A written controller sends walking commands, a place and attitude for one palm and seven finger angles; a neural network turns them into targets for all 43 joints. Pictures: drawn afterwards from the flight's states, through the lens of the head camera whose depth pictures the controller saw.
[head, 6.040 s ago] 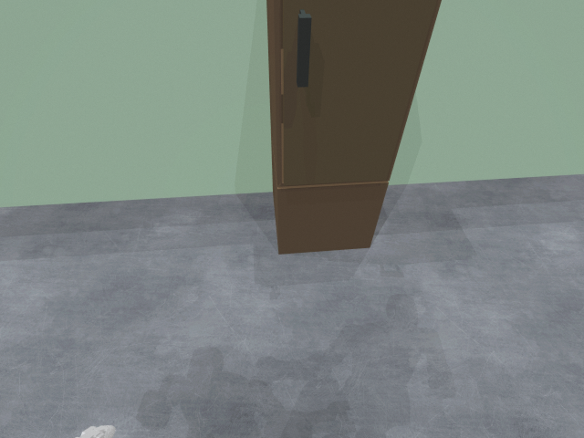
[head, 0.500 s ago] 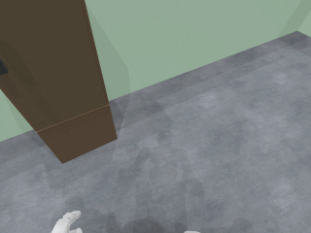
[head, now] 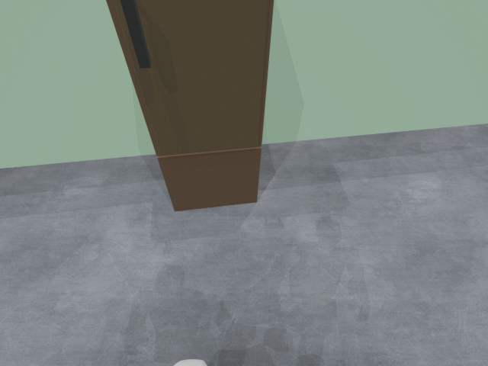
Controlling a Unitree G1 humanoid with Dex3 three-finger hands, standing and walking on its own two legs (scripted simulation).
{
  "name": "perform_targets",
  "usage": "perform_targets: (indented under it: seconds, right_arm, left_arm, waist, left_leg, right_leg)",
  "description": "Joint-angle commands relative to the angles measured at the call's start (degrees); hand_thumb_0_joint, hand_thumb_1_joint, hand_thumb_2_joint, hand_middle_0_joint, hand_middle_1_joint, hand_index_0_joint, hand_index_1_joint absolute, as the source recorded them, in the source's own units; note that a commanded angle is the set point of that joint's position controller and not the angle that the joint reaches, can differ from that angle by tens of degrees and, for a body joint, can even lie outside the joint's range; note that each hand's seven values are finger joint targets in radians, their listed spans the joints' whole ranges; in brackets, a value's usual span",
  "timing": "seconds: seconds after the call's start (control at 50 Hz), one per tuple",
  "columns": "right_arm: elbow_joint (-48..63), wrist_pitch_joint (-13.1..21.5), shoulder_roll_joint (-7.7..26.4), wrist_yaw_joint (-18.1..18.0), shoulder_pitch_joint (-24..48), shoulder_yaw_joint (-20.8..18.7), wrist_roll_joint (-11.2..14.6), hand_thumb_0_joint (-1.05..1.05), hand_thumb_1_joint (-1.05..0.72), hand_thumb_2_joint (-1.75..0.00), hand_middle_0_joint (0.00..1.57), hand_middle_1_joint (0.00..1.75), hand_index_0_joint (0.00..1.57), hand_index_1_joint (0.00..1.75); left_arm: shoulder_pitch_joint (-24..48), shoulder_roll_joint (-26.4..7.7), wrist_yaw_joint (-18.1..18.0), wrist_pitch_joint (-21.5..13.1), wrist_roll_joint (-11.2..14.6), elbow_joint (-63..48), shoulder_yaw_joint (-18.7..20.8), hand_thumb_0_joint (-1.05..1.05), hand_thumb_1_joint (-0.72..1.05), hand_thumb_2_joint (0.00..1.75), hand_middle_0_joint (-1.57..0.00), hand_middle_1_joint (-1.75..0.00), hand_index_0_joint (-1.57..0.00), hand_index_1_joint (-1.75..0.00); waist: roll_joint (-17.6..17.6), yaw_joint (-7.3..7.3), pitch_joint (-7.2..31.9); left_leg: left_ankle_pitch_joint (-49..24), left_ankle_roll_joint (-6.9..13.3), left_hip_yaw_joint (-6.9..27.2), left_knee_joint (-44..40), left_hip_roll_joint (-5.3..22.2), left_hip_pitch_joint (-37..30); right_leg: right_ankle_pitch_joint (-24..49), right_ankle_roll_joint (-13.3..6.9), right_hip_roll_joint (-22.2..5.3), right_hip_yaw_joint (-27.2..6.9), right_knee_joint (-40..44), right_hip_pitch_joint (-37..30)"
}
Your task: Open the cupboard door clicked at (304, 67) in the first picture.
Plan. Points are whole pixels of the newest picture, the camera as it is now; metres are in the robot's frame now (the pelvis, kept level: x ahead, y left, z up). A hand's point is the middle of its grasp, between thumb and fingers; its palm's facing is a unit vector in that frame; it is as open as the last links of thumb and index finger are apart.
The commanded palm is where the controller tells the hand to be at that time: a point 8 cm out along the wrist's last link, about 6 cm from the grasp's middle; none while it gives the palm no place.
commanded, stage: turn to face it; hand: left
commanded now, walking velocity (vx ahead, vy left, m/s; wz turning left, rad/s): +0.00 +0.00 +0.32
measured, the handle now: (137, 29) +0.80 +0.33 +0.13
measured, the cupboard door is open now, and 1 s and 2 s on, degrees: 0 0 0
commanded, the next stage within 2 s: take the last steps up to it in 0.28 s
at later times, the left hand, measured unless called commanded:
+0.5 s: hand out of the picture +0.03 +0.21 -0.16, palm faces +0.16 -0.96 -0.24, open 7.4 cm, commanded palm none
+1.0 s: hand out of the picture -0.08 +0.16 -0.17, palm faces +0.31 -0.94 -0.10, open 7.4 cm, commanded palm none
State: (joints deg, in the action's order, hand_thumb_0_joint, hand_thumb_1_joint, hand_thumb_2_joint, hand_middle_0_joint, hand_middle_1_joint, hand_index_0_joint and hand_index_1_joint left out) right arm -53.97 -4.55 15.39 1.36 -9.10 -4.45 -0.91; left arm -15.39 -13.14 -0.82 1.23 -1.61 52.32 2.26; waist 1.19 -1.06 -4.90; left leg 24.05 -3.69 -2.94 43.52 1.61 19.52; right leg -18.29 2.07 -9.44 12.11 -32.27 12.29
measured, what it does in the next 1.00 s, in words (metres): steps on the spot: left foot, then right foot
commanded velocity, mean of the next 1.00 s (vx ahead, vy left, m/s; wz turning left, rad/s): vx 0.19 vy -0.03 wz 0.10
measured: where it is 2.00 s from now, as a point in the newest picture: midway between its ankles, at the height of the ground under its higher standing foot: (233, 342)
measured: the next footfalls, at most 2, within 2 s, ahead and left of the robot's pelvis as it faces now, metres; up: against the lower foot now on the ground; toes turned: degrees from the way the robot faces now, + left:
left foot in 0.04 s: +0.03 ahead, +0.13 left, +0.00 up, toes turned +6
right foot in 0.50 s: +0.04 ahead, -0.10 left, +0.00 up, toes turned +4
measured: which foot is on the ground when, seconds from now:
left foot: up 0.00-0.02, down 0.04-0.52, up 0.54-0.96, down 0.98-1.00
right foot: down 0.00-0.04, up 0.06-0.48, down 0.50-0.98, up 1.00-1.00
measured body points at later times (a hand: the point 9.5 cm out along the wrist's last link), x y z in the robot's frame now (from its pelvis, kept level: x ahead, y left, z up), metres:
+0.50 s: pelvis -0.01 +0.01 +0.00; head -0.01 +0.00 +0.45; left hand +0.02 +0.26 -0.14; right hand +0.07 -0.21 -0.16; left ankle -0.01 +0.12 -0.73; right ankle -0.01 -0.10 -0.73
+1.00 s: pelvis +0.07 +0.06 -0.01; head +0.08 +0.08 +0.44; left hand -0.09 +0.21 -0.16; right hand +0.17 -0.16 -0.15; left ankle +0.09 +0.17 -0.74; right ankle +0.00 -0.09 -0.73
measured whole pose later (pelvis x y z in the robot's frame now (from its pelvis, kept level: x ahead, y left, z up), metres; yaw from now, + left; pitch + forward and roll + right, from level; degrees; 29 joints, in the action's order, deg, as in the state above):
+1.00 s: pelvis +0.07 +0.06 -0.01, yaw +11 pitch +0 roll -1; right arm -60.7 2.3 8.6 0.0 -12.5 -3.4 -1.8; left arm -29.5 -5.8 -0.3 -1.6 -1.2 68.0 1.7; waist 1.8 -2.7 -1.2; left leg 14.1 0.9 -7.4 33.9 4.0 19.3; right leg -25.4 0.5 -3.6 5.5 -34.2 6.7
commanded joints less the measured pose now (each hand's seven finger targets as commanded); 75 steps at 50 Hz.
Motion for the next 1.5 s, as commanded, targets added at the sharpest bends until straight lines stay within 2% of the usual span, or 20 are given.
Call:
perform_targets:
  seconds: [0.0, 0.02, 0.04, 0.16, 0.36, 0.44, 0.46, 0.5, 0.52, 0.62, 0.82, 0.92, 0.96, 1.0, 1.04, 1.12, 1.34, 1.4, 1.44, 1.48]
  right_arm:
    - [4.07, 3.66, 8.26, -0.23, -4.88, -1.18, -0.08, 0.0, -0.9, -0.9, 0.2, 0.3, 0.2, 0.3]
    - [3.9, 3.93, 14.26, -0.5, -7.57, -2.6, -0.26, 0.0, -0.9, -0.9, 0.2, 0.3, 0.2, 0.3]
    - [2.98, 3.53, 15.46, -0.99, -10.59, -2.48, 0.14, 0.0, -0.9, -0.9, 0.2, 0.3, 0.2, 0.3]
    - [4.33, 4.44, 7.48, -2.39, 0.17, 0.07, -0.03, 0.0, -0.9, -0.9, 0.2, 0.3, 0.2, 0.3]
    - [2.01, 3.75, 6.42, -2.36, -2.5, -0.43, -0.55, 0.0, -0.9, -0.9, 0.2, 0.3, 0.2, 0.3]
    - [0.18, 4.01, 4.42, -2.22, -3.04, -0.04, -0.43, 0.0, -0.9, -0.9, 0.2, 0.3, 0.2, 0.3]
    - [-0.12, 4.13, 2.53, -2.15, -3.28, 0.21, -0.28, 0.0, -0.9, -0.9, 0.2, 0.3, 0.2, 0.3]
    - [2.67, 4.19, -1.77, -1.62, -0.98, 1.18, -0.05, 0.0, -0.9, -0.9, 0.2, 0.3, 0.2, 0.3]
    - [2.78, 3.7, 1.42, -1.28, 0.58, 0.24, -0.8, 0.0, -0.9, -0.9, 0.2, 0.3, 0.2, 0.3]
    - [-2.78, 3.57, -1.57, -0.17, -6.59, -0.26, -0.97, 0.0, -0.9, -0.9, 0.2, 0.3, 0.2, 0.3]
    - [-1.44, 5.72, -4.49, 0.02, 1.38, 0.53, -0.55, 0.0, -0.9, -0.9, 0.2, 0.3, 0.2, 0.3]
    - [-5.92, 7.75, -3.12, -1.26, -10.55, 0.65, -0.46, 0.0, -0.9, -0.9, 0.2, 0.3, 0.2, 0.3]
    - [-9.56, 8.06, 7.23, -2.53, -24.44, -1.72, -1.04, 0.0, -0.9, -0.9, 0.2, 0.3, 0.2, 0.3]
    - [-9.28, 7.51, 5.34, -3.32, -20.94, -1.11, -0.84, 0.0, -0.9, -0.9, 0.2, 0.3, 0.2, 0.3]
    - [-7.54, 8.17, -0.5, -3.29, -14.43, 0.29, -0.71, 0.0, -0.9, -0.9, 0.2, 0.3, 0.2, 0.3]
    - [-6.86, 9.32, -1.56, -3.45, -12.93, 1.19, -0.39, 0.0, -0.9, -0.9, 0.2, 0.3, 0.2, 0.3]
    - [-8.46, 7.99, 0.83, -2.88, -16.12, -0.07, -1.2, 0.0, -0.9, -0.9, 0.2, 0.3, 0.2, 0.3]
    - [-8.9, 7.63, 1.29, -2.68, -15.24, -0.08, -0.6, 0.0, -0.9, -0.9, 0.2, 0.3, 0.2, 0.3]
    - [-7.06, 7.49, -4.7, -2.13, -19.0, 1.36, 0.69, 0.0, -0.9, -0.9, 0.2, 0.3, 0.2, 0.3]
    - [-7.07, 6.43, -3.78, -2.88, -15.09, 1.1, 0.8, 0.0, -0.9, -0.9, 0.2, 0.3, 0.2, 0.3]
  left_arm:
    - [-1.15, -10.08, -0.58, -0.3, 0.89, -3.12, 3.48, 0.0, 0.9, 0.9, -0.2, -0.3, -0.2, -0.3]
    - [-0.89, -5.72, -0.15, -0.19, 1.04, -5.17, 2.32, 0.0, 0.9, 0.9, -0.2, -0.3, -0.2, -0.3]
    - [2.66, -6.23, -0.66, 0.39, 0.45, -6.34, 1.51, 0.0, 0.9, 0.9, -0.2, -0.3, -0.2, -0.3]
    - [0.46, -6.13, 0.03, 0.84, 0.73, -0.33, 2.1, 0.0, 0.9, 0.9, -0.2, -0.3, -0.2, -0.3]
    - [2.82, -3.07, -0.49, 0.37, 0.97, -1.31, 1.27, 0.0, 0.9, 0.9, -0.2, -0.3, -0.2, -0.3]
    - [-3.4, -1.98, -0.09, -1.04, 0.53, 2.24, 0.73, 0.0, 0.9, 0.9, -0.2, -0.3, -0.2, -0.3]
    - [-5.73, -2.78, -0.08, -1.59, 0.15, 3.48, 0.9, 0.0, 0.9, 0.9, -0.2, -0.3, -0.2, -0.3]
    - [-10.17, -9.77, -0.45, -1.96, -0.52, 3.71, 2.16, 0.0, 0.9, 0.9, -0.2, -0.3, -0.2, -0.3]
    - [-10.03, -9.39, -0.7, -2.68, 0.26, 3.58, 2.42, 0.0, 0.9, 0.9, -0.2, -0.3, -0.2, -0.3]
    - [-6.33, -2.02, -0.53, -4.44, 0.56, 4.71, 0.61, 0.0, 0.9, 0.9, -0.2, -0.3, -0.2, -0.3]
    - [-15.37, -1.35, -0.56, -5.31, -0.19, 12.16, 0.95, 0.0, 0.9, 0.9, -0.2, -0.3, -0.2, -0.3]
    - [-13.59, 0.03, -0.25, -4.33, 0.48, 12.94, 1.07, 0.0, 0.9, 0.9, -0.2, -0.3, -0.2, -0.3]
    - [-13.25, 4.72, 0.36, -4.1, 0.69, 10.66, 0.14, 0.0, 0.9, 0.9, -0.2, -0.3, -0.2, -0.3]
    - [-5.63, 2.34, 0.39, -3.4, 0.15, 8.59, 0.63, 0.0, 0.9, 0.9, -0.2, -0.3, -0.2, -0.3]
    - [-4.49, 2.72, 1.43, -3.2, -0.17, 9.38, 1.06, 0.0, 0.9, 0.9, -0.2, -0.3, -0.2, -0.3]
    - [-6.76, 4.18, 1.84, -1.79, -0.3, 9.51, 1.13, 0.0, 0.9, 0.9, -0.2, -0.3, -0.2, -0.3]
    - [8.93, 1.39, 2.19, -2.0, 0.33, 2.57, 1.32, 0.0, 0.9, 0.9, -0.2, -0.3, -0.2, -0.3]
    - [-4.02, -1.81, 1.85, -3.61, 0.09, 6.75, 2.07, 0.0, 0.9, 0.9, -0.2, -0.3, -0.2, -0.3]
    - [-14.29, -11.9, 0.64, -4.75, 0.32, 9.48, 4.15, 0.0, 0.9, 0.9, -0.2, -0.3, -0.2, -0.3]
    - [-5.01, -8.93, -0.21, -4.22, 0.95, 6.98, 2.91, 0.0, 0.9, 0.9, -0.2, -0.3, -0.2, -0.3]
  waist:
    - [-0.71, 3.26, 11.49]
    - [-18.85, 4.53, 11.99]
    - [-13.96, 6.03, 11.55]
    - [-9.54, 1.15, 5.64]
    - [-9.9, 2.33, 5.63]
    - [-8.15, -0.11, 5.94]
    - [-3.86, -1.18, 4.2]
    - [15.91, -4.03, -1.21]
    - [16.46, -4.06, -3.56]
    - [4.72, 1.25, -3.08]
    - [6.15, -2.13, -2.98]
    - [1.61, 3.46, 1.67]
    - [-19.77, 7.6, 8.27]
    - [-12.83, 7.53, 3.22]
    - [-5.45, 4.11, -2.61]
    - [-8.17, 1.16, -1.14]
    - [-8.3, 3.29, -3.98]
    - [-4.14, -2.81, 4.94]
    - [16.11, -4.44, 16.44]
    - [7.92, -2.66, 12.24]
  left_leg:
    - [-21.52, 4.11, 4.47, -21.67, 5.42, -19.46]
    - [-45.66, 11.68, 23.19, -22.07, 20.87, -25.98]
    - [-51.45, 15.2, 21.72, -21.07, 23.97, -22.51]
    - [-40.84, 12.25, 10.62, -24.05, 11.85, -11.82]
    - [-31.99, 13.97, 17.42, -24.66, 11.83, -11.24]
    - [-4.09, 11.32, 18.25, -24.81, 9.15, -2.42]
    - [4.35, 9.08, 16.17, -21.58, 5.98, 4.1]
    - [9.39, 4.12, 3.75, 2.91, -4.06, 18.76]
    - [5.74, 4.63, 6.67, 9.43, -0.96, 18.9]
    - [-10.18, 2.77, 2.67, 18.55, 2.01, 14.57]
    - [-7.37, 2.67, -2.18, 0.06, 4.25, 13.13]
    - [-11.3, 4.09, -5.76, -16.82, 1.1, -14.67]
    - [-3.76, 11.4, 24.24, -28.73, 23.75, -29.76]
    - [2.6, 13.81, 25.33, -33.1, 25.18, -21.03]
    - [-2.87, 12.16, 16.21, -34.47, 21.1, -11.46]
    - [-20.52, 11.42, 3.81, -33.49, 16.41, -11.46]
    - [-30.58, 10.82, -0.4, -28.15, 16.23, -13.01]
    - [-36.97, 7.4, -4.05, -10.63, 12.16, -11.85]
    - [9.73, 3.59, -6.02, 20.55, 0.3, 8.26]
    - [8.8, 3.81, 2.54, 27.59, 2.88, 7.03]
  right_leg:
    - [17.95, -1.01, -6.26, -2.49, -10.25, 5.56]
    - [-16.31, 3.14, 1.14, -1.86, -22.01, 20.99]
    - [-19.61, 2.36, 1.28, -7.25, -28.66, 20.27]
    - [-4.95, 2.88, 2.38, -10.18, -32.14, 15.57]
    - [-7.27, 1.98, 5.86, -9.68, -12.36, 8.59]
    - [-0.36, 0.76, 7.55, -8.19, 3.29, -5.26]
    - [-0.39, 0.17, 5.97, -10.02, 9.72, -11.49]
    - [-26.62, -8.73, -13.87, -36.66, 26.78, -10.06]
    - [-31.78, -9.93, -14.7, -40.98, 30.48, -3.14]
    - [-8.56, -6.93, -5.35, -19.17, 25.77, -0.29]
    - [2.06, -10.81, -6.98, -17.4, 22.85, -6.36]
    - [7.5, -7.38, -1.15, -11.25, 7.03, 3.95]
    - [-13.53, -2.61, 8.04, -3.75, -22.07, 21.72]
    - [-10.27, -3.55, 4.55, -10.31, -35.9, 26.73]
    - [-2.13, -3.0, 1.46, -11.08, -35.19, 23.99]
    - [4.43, -1.1, 1.71, -9.77, -30.91, 21.85]
    - [7.31, -2.03, 4.34, -5.41, -5.58, 14.82]
    - [12.0, -3.48, 7.42, -3.28, 4.37, -5.34]
    - [31.11, -12.58, -15.47, -31.12, 9.7, -25.75]
    - [33.63, -14.96, -15.31, -28.0, 13.52, -11.77]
